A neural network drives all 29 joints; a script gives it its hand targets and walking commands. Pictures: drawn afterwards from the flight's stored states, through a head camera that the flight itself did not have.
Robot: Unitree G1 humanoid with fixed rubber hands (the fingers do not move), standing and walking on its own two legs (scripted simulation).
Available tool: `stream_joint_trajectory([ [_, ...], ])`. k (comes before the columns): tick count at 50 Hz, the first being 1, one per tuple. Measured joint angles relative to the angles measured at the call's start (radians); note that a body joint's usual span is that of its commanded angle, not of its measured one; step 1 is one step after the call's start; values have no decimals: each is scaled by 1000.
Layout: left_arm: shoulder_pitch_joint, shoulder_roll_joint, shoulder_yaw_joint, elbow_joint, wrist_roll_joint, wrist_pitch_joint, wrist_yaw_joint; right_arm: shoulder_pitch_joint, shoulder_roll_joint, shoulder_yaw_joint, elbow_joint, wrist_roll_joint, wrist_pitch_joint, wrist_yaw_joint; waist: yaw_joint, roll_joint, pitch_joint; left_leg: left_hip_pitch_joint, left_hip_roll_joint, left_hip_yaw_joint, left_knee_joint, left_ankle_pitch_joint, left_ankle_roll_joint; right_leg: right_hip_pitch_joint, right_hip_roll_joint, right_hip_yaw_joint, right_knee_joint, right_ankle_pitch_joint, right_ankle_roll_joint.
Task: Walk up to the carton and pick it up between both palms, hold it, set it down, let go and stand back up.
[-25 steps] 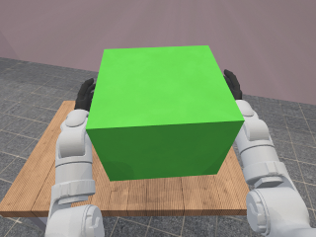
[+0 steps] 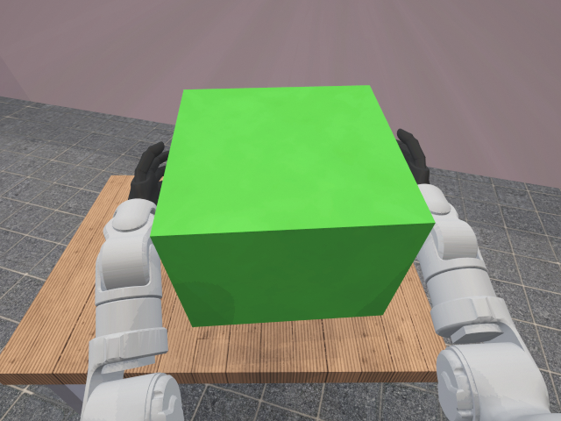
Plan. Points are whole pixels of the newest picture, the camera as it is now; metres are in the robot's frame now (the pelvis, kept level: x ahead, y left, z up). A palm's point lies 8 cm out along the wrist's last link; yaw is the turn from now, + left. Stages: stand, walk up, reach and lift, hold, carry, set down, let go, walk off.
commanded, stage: hold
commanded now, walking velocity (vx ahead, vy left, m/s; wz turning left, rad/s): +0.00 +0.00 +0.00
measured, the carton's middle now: (283, 202) +0.37 +0.00 +0.16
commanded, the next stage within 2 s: none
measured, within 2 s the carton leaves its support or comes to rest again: neither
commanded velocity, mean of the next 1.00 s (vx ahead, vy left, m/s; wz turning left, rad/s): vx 0.00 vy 0.00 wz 0.00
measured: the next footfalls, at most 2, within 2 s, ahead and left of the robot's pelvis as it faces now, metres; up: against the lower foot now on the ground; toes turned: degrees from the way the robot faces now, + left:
none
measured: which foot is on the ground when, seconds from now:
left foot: down 0.00-1.00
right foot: down 0.00-1.00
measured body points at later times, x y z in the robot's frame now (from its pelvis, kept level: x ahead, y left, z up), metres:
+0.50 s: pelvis +0.00 -0.01 +0.00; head -0.05 +0.01 +0.45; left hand +0.37 +0.18 +0.18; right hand +0.38 -0.19 +0.19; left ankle +0.00 +0.15 -0.75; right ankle +0.02 -0.16 -0.75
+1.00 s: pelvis +0.00 -0.01 +0.00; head -0.05 +0.00 +0.45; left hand +0.37 +0.17 +0.18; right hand +0.38 -0.20 +0.19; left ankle +0.00 +0.15 -0.75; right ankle +0.02 -0.16 -0.75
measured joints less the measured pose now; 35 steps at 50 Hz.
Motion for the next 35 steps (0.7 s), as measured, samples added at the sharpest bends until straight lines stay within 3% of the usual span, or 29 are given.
stream_joint_trajectory([
  [8,-31,-6,16,50,9,-6,2,-36,-8,-7,52,-6,1,8,2,6,-3,2,7,2,-7,5,-3,-7,7,3,7,-1,-5],
  [26,-28,11,23,69,-6,-25,-15,-24,14,-8,42,-32,-7,-4,3,4,1,5,3,-5,-17,12,-2,-2,3,-5,6,-2,-2],
  [35,12,3,-1,7,-3,-17,-2,2,3,4,7,7,-10,-4,-8,-8,-7,2,2,-1,5,-4,-3,5,3,-1,-1,-1,-2],
])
